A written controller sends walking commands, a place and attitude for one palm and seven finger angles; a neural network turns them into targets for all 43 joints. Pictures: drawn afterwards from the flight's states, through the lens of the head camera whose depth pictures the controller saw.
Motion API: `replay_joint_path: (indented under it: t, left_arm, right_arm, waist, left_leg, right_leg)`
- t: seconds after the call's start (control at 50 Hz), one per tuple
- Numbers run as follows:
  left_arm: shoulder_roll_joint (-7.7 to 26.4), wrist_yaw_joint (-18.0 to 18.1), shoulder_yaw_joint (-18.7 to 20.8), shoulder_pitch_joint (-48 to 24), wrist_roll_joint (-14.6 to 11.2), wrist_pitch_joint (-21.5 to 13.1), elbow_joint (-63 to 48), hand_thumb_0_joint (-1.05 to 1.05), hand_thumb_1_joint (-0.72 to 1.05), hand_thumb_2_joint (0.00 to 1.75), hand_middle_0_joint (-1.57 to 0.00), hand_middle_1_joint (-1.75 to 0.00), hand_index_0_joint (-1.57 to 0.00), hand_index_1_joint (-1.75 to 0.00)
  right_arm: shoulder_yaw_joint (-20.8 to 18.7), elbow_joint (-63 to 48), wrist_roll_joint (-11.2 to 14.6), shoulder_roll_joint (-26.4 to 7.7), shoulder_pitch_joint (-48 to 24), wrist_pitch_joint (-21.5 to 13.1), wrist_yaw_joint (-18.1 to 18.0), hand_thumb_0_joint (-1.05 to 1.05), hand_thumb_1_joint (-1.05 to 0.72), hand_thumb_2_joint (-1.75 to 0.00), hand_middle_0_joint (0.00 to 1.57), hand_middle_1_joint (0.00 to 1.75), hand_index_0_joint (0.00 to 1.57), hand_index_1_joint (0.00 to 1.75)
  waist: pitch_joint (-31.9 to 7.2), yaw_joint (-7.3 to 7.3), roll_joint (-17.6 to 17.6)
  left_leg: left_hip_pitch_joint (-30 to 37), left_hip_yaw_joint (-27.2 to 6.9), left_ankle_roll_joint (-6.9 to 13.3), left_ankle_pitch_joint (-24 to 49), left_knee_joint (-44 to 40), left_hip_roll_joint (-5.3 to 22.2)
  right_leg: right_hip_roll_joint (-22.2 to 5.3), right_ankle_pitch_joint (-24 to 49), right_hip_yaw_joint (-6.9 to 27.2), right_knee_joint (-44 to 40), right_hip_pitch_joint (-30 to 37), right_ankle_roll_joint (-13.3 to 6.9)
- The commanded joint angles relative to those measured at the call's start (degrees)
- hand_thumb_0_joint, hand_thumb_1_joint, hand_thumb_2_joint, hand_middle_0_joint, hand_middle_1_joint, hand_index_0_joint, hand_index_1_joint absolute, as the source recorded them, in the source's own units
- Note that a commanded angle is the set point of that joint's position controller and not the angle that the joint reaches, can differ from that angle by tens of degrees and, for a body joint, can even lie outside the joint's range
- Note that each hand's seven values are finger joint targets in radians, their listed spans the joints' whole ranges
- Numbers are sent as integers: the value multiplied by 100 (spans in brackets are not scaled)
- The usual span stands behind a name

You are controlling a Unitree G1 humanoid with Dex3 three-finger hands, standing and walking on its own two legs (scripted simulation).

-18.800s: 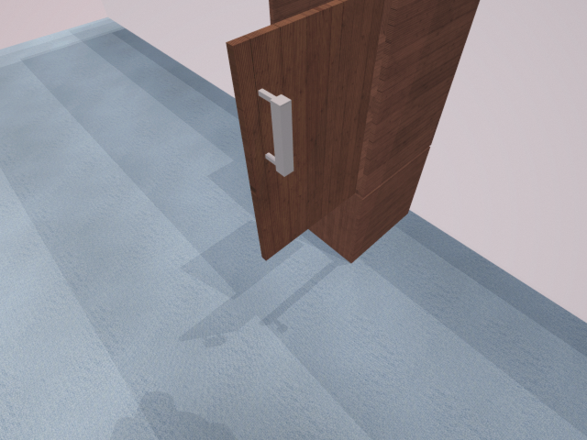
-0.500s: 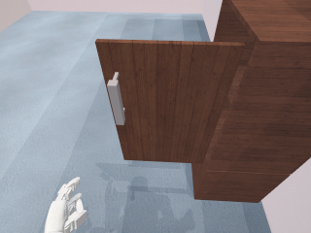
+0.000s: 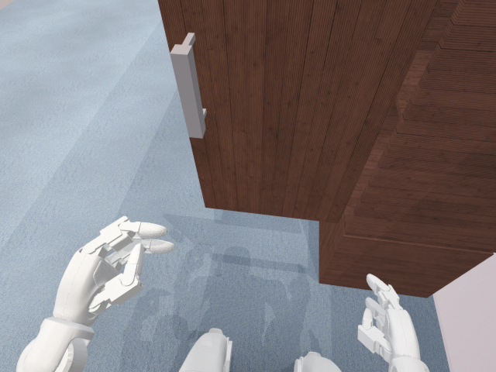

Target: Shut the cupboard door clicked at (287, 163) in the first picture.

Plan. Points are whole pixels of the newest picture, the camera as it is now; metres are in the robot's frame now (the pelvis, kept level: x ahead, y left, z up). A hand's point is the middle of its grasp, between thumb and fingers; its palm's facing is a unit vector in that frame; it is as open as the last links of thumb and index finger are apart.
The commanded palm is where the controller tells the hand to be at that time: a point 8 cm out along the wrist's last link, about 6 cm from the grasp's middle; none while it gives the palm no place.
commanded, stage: raise the hand and make a fist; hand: left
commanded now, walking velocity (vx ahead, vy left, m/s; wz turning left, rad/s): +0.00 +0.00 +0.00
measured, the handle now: (193, 88) +0.52 +0.15 +0.17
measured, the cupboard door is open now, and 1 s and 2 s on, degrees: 90 90 90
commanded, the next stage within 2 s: bring the fist close to the handle in 1.26 s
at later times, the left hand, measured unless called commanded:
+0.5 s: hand (108, 257) +0.23 +0.20 +0.13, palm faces -0.04 -1.00 -0.06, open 3.2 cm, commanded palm +0.20 +0.26 +0.14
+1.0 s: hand (102, 218) +0.26 +0.20 +0.17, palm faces -0.03 -1.00 -0.06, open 3.1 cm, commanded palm +0.23 +0.25 +0.17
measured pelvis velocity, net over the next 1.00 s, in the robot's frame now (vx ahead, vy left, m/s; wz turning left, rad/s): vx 0.03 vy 0.02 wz -0.01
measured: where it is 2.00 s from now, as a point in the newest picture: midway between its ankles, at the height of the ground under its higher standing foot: outside the picture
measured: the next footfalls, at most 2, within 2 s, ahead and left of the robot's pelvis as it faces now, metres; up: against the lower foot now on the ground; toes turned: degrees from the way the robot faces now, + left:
none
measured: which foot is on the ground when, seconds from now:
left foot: down 0.00-1.00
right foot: down 0.00-1.00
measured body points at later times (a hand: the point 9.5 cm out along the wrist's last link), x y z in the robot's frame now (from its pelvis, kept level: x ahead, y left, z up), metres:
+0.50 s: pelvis +0.02 +0.02 +0.04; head +0.04 +0.02 +0.49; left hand +0.22 +0.26 +0.13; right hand +0.20 -0.22 -0.02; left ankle +0.06 +0.13 -0.65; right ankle +0.02 -0.11 -0.65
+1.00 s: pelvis +0.03 +0.02 +0.06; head +0.03 +0.00 +0.51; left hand +0.25 +0.26 +0.18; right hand +0.20 -0.22 -0.01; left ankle +0.06 +0.13 -0.65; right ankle +0.02 -0.11 -0.65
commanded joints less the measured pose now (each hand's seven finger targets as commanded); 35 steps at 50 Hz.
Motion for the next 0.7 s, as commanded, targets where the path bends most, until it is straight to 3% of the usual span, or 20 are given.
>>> replay_joint_path:
  t: [0.0,0.02,0.06,0.08,0.16,0.18,0.24,0.28,0.3,0.34,0.38,0.4,0.46,0.54,0.6,0.68]
  left_arm:
    - [881,148,913,725,-194,1035,-849,0,90,90,-81,-96,-81,-96]
    - [955,341,1173,771,-267,1097,-987,0,90,90,-82,-98,-82,-98]
    - [803,712,1290,739,-341,948,-1311,0,90,90,-86,-102,-86,-102]
    - [854,880,1390,727,-332,795,-1330,0,90,90,-88,-104,-88,-104]
    - [482,982,620,438,-60,-9,-1551,0,90,90,-95,-112,-95,-112]
    - [475,909,473,291,-24,-103,-1524,0,90,90,-97,-114,-97,-114]
    - [442,591,121,204,18,-241,-1484,0,90,90,-102,-120,-102,-120]
    - [648,495,196,114,23,-95,-1481,0,90,90,-106,-124,-106,-124]
    - [711,492,272,98,9,-30,-1601,0,90,90,-108,-126,-108,-126]
    - [946,614,625,137,-6,96,-1800,0,90,90,-112,-130,-112,-130]
    - [1109,823,961,198,-20,235,-1827,0,90,90,-115,-134,-115,-134]
    - [889,883,833,201,-73,268,-1924,0,90,90,-117,-136,-117,-136]
    - [760,1029,792,103,-103,423,-1848,0,90,90,-123,-142,-123,-142]
    - [546,827,328,-183,-8,783,-1413,0,90,90,-130,-150,-130,-150]
    - [641,658,239,-466,51,1001,-1377,0,90,90,-130,-150,-130,-150]
    - [1133,695,825,-805,-19,1022,-1603,0,90,90,-130,-150,-130,-150]
  right_arm:
    - [-414,-1280,101,-725,-176,-90,-109,0,-90,-90,20,30,20,30]
    - [-415,-1287,88,-660,-218,-30,-108,0,-90,-90,20,30,20,30]
    - [-388,-1279,47,-583,-175,14,-86,0,-90,-90,20,30,20,30]
    - [-373,-1226,7,-582,-208,13,-84,0,-90,-90,20,30,20,30]
    - [-347,-1074,-44,-680,129,-188,20,0,-90,-90,20,30,20,30]
    - [-339,-1026,-67,-744,166,-220,15,0,-90,-90,20,30,20,30]
    - [-349,-973,8,-883,276,-391,4,0,-90,-90,20,30,20,30]
    - [-333,-966,47,-943,264,-441,-28,0,-90,-90,20,30,20,30]
    - [-342,-990,66,-941,271,-452,-41,0,-90,-90,20,30,20,30]
    - [-344,-1014,64,-916,226,-435,-66,0,-90,-90,20,30,20,30]
    - [-331,-1006,57,-863,171,-351,-75,0,-90,-90,20,30,20,30]
    - [-300,-1053,74,-814,149,-324,-63,0,-90,-90,20,30,20,30]
    - [-246,-1043,83,-801,120,-260,-21,0,-90,-90,20,30,20,30]
    - [-177,-1046,100,-888,171,-222,-1,0,-90,-90,20,30,20,30]
    - [-130,-1070,105,-927,181,-248,-6,0,-90,-90,20,30,20,30]
    - [-102,-1033,71,-938,117,-285,-38,0,-90,-90,20,30,20,30]
  waist:
    - [-1285,74,-549]
    - [-1288,136,-731]
    - [-1217,138,-835]
    - [-1099,199,-689]
    - [-921,-141,-256]
    - [-774,-242,-398]
    - [-838,-372,-112]
    - [-792,-356,-29]
    - [-974,-325,-4]
    - [-1191,-193,-14]
    - [-1145,-54,14]
    - [-1092,-88,44]
    - [-761,-128,204]
    - [-244,-308,-31]
    - [-258,-316,-33]
    - [-536,-187,-83]
  left_leg:
    - [1016,192,323,905,-1401,-357]
    - [1080,179,290,1009,-1479,-339]
    - [1204,173,258,1194,-1609,-320]
    - [1243,137,248,1301,-1656,-311]
    - [1493,147,263,1265,-1763,-288]
    - [1448,117,283,1206,-1719,-270]
    - [1592,90,292,821,-1809,-268]
    - [1676,38,312,665,-1925,-270]
    - [1798,38,310,681,-2001,-270]
    - [1978,32,312,847,-2141,-271]
    - [2089,12,290,970,-2293,-263]
    - [2173,37,278,1012,-2365,-267]
    - [2273,62,237,1023,-2516,-243]
    - [2273,55,265,787,-2670,-220]
    - [2432,48,294,875,-2766,-244]
    - [2709,52,288,1138,-2854,-260]
  right_leg:
    - [-48,588,985,-2000,1344,169]
    - [-46,790,919,-1979,1463,185]
    - [7,1215,736,-1902,1517,192]
    - [59,1455,663,-1824,1527,146]
    - [144,1457,439,-1655,952,97]
    - [155,1395,464,-1690,891,89]
    - [133,897,510,-1851,759,75]
    - [145,740,525,-1969,849,52]
    - [125,766,499,-1989,975,53]
    - [127,970,443,-2006,1227,48]
    - [176,1174,342,-2008,1419,22]
    - [168,1264,306,-2038,1464,31]
    - [195,1385,242,-2160,1474,36]
    - [208,1247,270,-2469,1424,75]
    - [178,1345,297,-2615,1629,69]
    - [182,1573,321,-2711,1941,55]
